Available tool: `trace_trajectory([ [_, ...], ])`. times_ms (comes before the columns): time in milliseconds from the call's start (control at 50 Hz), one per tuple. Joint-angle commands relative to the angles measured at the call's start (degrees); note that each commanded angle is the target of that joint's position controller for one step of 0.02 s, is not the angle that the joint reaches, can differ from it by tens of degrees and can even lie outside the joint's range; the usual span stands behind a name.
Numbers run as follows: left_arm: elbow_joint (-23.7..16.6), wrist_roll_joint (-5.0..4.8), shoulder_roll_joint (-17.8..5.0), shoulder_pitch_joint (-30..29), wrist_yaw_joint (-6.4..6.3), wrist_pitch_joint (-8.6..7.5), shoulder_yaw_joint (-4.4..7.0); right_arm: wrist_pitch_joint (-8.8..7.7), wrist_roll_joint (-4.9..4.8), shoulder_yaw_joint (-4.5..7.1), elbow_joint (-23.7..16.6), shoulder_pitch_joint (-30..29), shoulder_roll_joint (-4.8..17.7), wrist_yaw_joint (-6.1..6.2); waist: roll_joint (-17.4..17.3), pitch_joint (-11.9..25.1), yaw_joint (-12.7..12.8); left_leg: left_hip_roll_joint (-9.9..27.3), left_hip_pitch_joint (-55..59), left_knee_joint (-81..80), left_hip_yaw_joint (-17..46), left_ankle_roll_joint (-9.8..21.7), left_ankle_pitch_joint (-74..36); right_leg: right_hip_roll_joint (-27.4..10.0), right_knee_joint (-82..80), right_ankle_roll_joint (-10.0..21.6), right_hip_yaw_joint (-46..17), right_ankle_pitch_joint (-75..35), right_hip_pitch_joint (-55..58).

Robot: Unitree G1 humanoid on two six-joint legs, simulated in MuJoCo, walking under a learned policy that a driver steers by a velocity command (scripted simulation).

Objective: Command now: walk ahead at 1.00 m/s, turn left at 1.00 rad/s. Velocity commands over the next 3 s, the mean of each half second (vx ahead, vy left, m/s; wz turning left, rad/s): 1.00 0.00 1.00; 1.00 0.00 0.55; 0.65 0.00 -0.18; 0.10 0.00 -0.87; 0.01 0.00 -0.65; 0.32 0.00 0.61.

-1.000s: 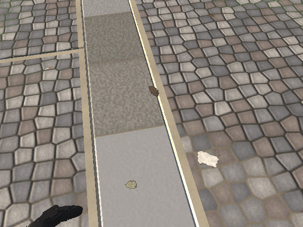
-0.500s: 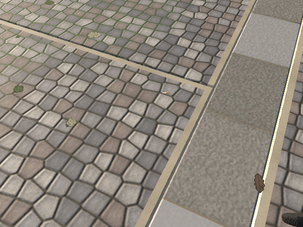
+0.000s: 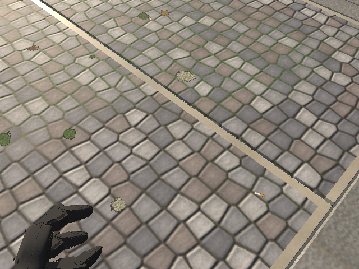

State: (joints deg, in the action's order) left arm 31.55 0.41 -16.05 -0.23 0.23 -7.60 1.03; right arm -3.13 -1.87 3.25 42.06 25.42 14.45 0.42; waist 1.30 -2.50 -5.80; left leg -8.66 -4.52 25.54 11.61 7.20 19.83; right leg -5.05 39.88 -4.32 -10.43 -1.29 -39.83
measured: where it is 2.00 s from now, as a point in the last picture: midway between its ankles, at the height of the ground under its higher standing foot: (32, 129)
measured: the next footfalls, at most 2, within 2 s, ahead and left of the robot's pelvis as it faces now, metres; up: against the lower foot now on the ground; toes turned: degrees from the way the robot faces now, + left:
right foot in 0.12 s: +0.33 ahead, -0.20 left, +0.00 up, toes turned +14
left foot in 0.58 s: +0.62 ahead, +0.17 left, +0.00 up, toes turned +39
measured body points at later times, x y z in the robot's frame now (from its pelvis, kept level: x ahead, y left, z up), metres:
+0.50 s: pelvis +0.41 -0.02 -0.02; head +0.42 +0.02 +0.42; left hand +0.24 +0.21 -0.16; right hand +0.76 -0.09 -0.05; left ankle +0.55 +0.17 -0.68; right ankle +0.29 -0.21 -0.74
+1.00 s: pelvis +0.79 +0.23 -0.02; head +0.81 +0.27 +0.43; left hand +0.85 +0.56 -0.08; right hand +0.96 +0.03 -0.13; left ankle +0.59 +0.14 -0.74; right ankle +1.08 +0.29 -0.70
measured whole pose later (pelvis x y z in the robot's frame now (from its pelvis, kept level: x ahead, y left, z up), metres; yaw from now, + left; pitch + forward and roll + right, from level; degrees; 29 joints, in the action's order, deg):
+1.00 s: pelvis +0.79 +0.23 -0.02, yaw +45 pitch +2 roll -1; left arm 34.8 -1.1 -14.7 -0.8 2.6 -6.8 0.2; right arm -4.8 -1.0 1.9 46.6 26.5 13.3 0.0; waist 1.9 -2.4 -6.6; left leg -4.7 10.5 14.2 6.6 5.9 25.6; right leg -3.4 27.8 0.1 -0.3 -10.4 -38.4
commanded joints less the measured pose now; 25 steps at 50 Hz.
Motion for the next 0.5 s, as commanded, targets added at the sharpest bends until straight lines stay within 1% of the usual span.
trace_trajectory([
  [20,-4.00,-2.23,-5.33,-3.48,0.13,-0.31,2.23,-1.05,-1.05,3.35,-4.08,-4.71,10.57,1.03,-5.66,-1.01,2.07,7.80,-19.99,-8.71,11.52,5.35,1.68,4.76,-8.53,-1.41,4.09,-6.51,23.16],
  [40,-4.11,-2.72,-6.42,-3.76,0.11,-0.42,2.72,-0.86,-1.20,3.36,-3.69,-4.11,9.93,1.14,-6.58,-0.97,2.12,8.64,-15.23,-6.25,13.10,4.74,1.27,4.38,-10.37,-1.18,3.09,-4.24,21.92],
  [60,-3.89,-3.02,-7.52,-2.54,0.11,-0.61,3.35,-0.51,-1.09,3.43,-3.36,-3.75,9.60,1.16,-7.45,-0.25,3.04,9.76,-11.32,-3.15,14.38,4.09,-1.79,4.25,-10.97,-0.61,3.10,-1.19,22.37],
  [80,-2.62,-3.24,-9.32,3.30,-0.04,-0.74,4.66,-0.12,-0.46,3.46,-3.33,-4.16,9.60,0.99,-8.21,3.04,6.48,9.97,-8.67,2.98,14.28,2.70,-9.72,4.74,-9.84,0.54,3.99,3.82,27.32],
  [100,-0.63,-3.47,-11.05,14.69,-0.38,-0.65,6.04,0.07,0.66,2.95,-4.02,-5.74,8.78,0.37,-8.01,9.62,13.11,7.98,-9.85,15.97,11.56,0.17,-18.36,3.38,-7.32,1.93,4.87,7.07,38.84],
  [120,1.14,-2.63,-13.60,28.57,-1.15,-0.03,6.46,0.00,2.51,0.97,-5.79,-6.00,3.45,-0.35,-2.11,20.82,18.07,6.08,-20.95,37.65,7.38,-1.87,-10.89,-5.64,-2.32,4.09,-4.68,20.04,59.30],
  [140,2.82,0.55,-19.36,28.57,0.37,-0.05,6.88,-0.85,-2.26,-1.00,-9.20,5.78,-2.21,-0.84,31.08,29.67,8.70,1.62,-38.93,58.08,2.46,-3.53,13.57,-20.74,-21.18,14.31,-44.56,46.89,71.56],
  [160,0.85,0.13,-13.08,23.69,0.55,0.40,5.97,-0.25,-3.65,-0.76,-7.45,1.83,3.47,-0.11,24.59,21.72,10.67,7.75,-46.17,63.14,-0.72,-3.79,6.45,-19.73,-26.01,13.83,-47.65,60.42,65.75],
  [180,0.84,-0.45,-8.93,20.82,-0.05,0.99,5.04,0.17,-2.04,0.25,-8.05,-6.14,7.82,-0.03,14.83,12.67,12.76,9.18,-47.83,63.40,-3.80,-4.00,2.06,-17.10,-25.35,11.96,-35.59,50.96,57.88],
  [200,2.09,0.12,-8.27,20.04,-0.23,1.61,4.70,0.46,-0.31,0.54,-8.62,-10.79,8.30,-0.05,3.71,7.95,12.59,11.54,-45.13,61.17,-5.14,-3.88,-0.03,-14.27,-24.10,10.65,-24.86,37.07,50.51],
  [220,3.48,0.64,-7.76,18.95,-0.32,1.77,4.50,0.38,0.59,0.71,-10.02,-13.52,7.71,-0.44,2.06,4.07,11.20,13.53,-43.27,57.62,-5.00,-3.67,-1.85,-12.45,-23.76,10.86,-17.87,27.67,44.02],
  [240,4.69,0.91,-6.13,17.67,-0.49,1.48,4.02,0.84,0.00,0.88,-10.34,-13.56,7.01,-0.98,3.62,2.18,9.42,15.57,-40.41,55.12,-4.32,-3.48,-2.34,-10.83,-24.33,10.47,-12.02,22.30,39.50],
  [260,5.85,0.38,-4.31,16.84,-0.36,1.23,3.56,1.49,-0.90,0.86,-10.62,-13.29,6.02,-1.23,5.60,1.33,8.31,16.41,-40.05,53.96,-4.59,-3.27,-1.81,-10.06,-25.23,10.26,-8.10,19.85,38.03],
  [280,6.90,-0.30,-3.06,16.91,-0.17,1.11,3.27,2.14,-1.26,0.62,-10.96,-13.78,4.86,-1.34,5.15,0.66,7.84,17.19,-40.85,53.38,-5.06,-2.90,-1.23,-9.70,-26.09,10.11,-4.78,17.66,37.34],
  [300,7.89,-0.83,-3.26,16.81,-0.10,1.03,3.33,2.57,-1.21,0.30,-11.82,-14.82,3.98,-1.55,5.01,-0.92,7.16,17.92,-42.71,52.31,-5.25,-2.95,-2.10,-10.43,-26.96,10.52,-2.18,14.51,36.42],
  [320,8.54,-0.91,-3.83,16.67,-0.12,0.99,3.50,2.77,-0.80,0.03,-12.29,-15.75,3.52,-1.74,3.80,-2.01,6.78,18.31,-44.39,51.33,-5.44,-3.26,-4.12,-10.82,-27.86,10.88,0.60,11.33,36.15],
  [340,8.92,-0.59,-4.59,16.07,-0.24,0.98,3.67,2.73,-0.51,-0.11,-12.72,-16.56,3.53,-1.95,2.98,-3.02,6.22,18.42,-45.24,49.43,-5.57,-3.69,-6.82,-10.86,-28.92,10.92,3.58,8.85,35.43],
  [380,9.16,0.25,-6.40,14.71,-0.61,0.92,3.96,2.39,-0.48,-0.08,-13.05,-18.49,4.48,-2.46,1.77,-4.82,5.81,17.88,-44.37,43.57,-7.39,-4.32,-13.77,-9.44,-31.32,10.34,10.45,5.27,33.81],
  [420,10.20,0.27,-8.01,16.25,-0.89,0.95,4.18,1.99,-0.23,-0.05,-13.68,-22.56,5.18,-3.22,-0.65,-6.53,7.22,16.85,-42.97,35.56,-10.81,-3.61,-19.88,-8.03,-33.03,9.07,16.14,1.70,35.42],
  [440,10.95,0.18,-8.82,17.84,-0.94,1.03,4.27,1.68,-0.16,-0.21,-14.17,-25.06,4.89,-3.71,-1.64,-7.28,8.22,16.12,-41.81,31.13,-12.75,-2.79,-21.82,-7.66,-33.41,8.33,18.25,-1.09,36.85],
  [460,11.58,0.09,-9.87,18.93,-0.98,1.24,4.38,1.36,-0.17,-0.33,-14.64,-27.02,4.58,-4.23,-2.05,-7.76,8.62,14.87,-39.60,26.79,-15.01,-1.84,-22.58,-7.44,-33.27,7.65,20.33,-7.31,38.25],
  [480,11.75,0.13,-11.48,18.73,-1.04,1.47,4.57,1.10,-0.27,-0.14,-14.83,-27.42,4.98,-4.61,-1.08,-7.11,7.77,12.65,-34.52,22.80,-17.86,-0.71,-22.70,-7.04,-31.78,6.75,22.70,-19.90,38.74],
  [500,11.99,0.21,-13.25,20.07,-1.30,1.80,4.92,0.92,-0.39,0.51,-14.85,-27.38,6.41,-4.81,1.02,-4.95,7.03,9.53,-29.70,21.82,-21.09,0.03,-21.41,-7.15,-28.51,6.26,23.70,-36.81,40.86],
])
Over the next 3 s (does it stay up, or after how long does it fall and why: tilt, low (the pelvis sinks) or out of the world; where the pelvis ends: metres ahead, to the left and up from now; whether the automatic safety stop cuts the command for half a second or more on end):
stays up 1.27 0.63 0.00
